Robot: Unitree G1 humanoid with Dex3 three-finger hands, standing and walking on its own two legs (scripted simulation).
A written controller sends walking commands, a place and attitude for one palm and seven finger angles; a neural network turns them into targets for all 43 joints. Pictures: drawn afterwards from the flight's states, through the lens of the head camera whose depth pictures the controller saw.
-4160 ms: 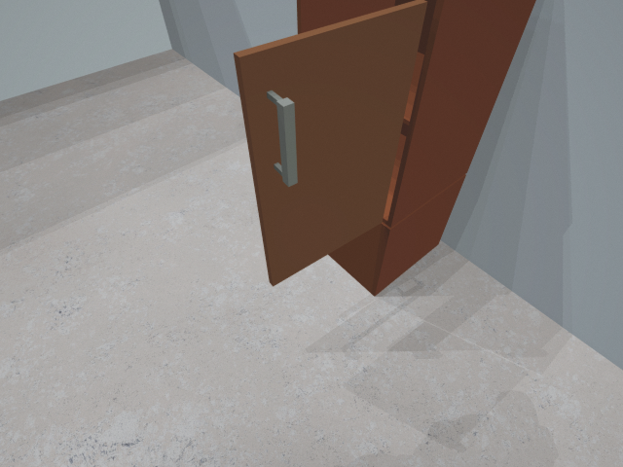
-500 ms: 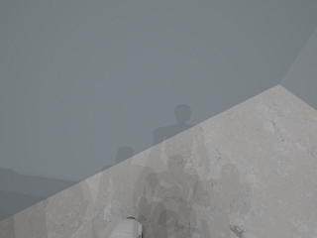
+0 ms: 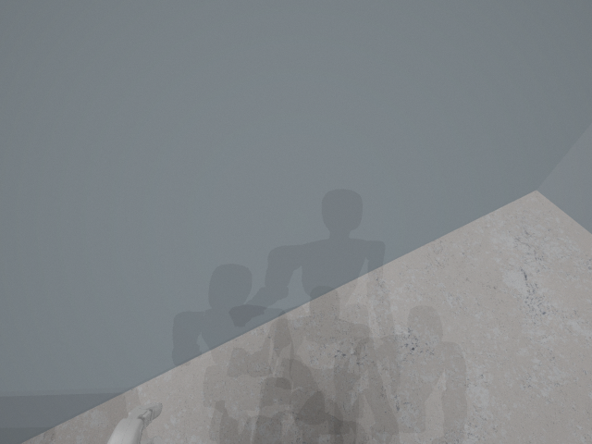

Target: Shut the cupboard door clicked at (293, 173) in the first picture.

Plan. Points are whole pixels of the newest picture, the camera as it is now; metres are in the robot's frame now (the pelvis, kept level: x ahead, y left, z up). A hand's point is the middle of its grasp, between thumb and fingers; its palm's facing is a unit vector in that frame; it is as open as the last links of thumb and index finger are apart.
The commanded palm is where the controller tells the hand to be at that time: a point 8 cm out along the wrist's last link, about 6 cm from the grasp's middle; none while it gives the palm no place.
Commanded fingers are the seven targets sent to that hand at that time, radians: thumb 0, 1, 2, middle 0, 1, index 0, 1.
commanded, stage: turn to face it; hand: left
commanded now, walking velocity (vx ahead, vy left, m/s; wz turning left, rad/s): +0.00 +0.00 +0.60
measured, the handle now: out of the picture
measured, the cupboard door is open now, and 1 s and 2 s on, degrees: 86 86 86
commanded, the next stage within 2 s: none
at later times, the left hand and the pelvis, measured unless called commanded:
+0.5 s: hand out of the picture +0.03 +0.24 -0.19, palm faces +0.35 -0.90 -0.26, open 7.4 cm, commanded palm none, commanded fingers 0.00 0.90 0.90 -0.20 -0.30 -0.20 -0.30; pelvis +0.06 +0.01 -0.01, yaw +19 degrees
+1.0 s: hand out of the picture +0.07 +0.16 -0.15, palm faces +0.59 -0.77 -0.25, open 7.4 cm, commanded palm none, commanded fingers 0.00 0.90 0.90 -0.20 -0.30 -0.20 -0.30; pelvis +0.12 -0.04 +0.01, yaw +38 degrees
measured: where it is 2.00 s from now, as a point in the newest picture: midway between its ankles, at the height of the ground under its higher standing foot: outside the picture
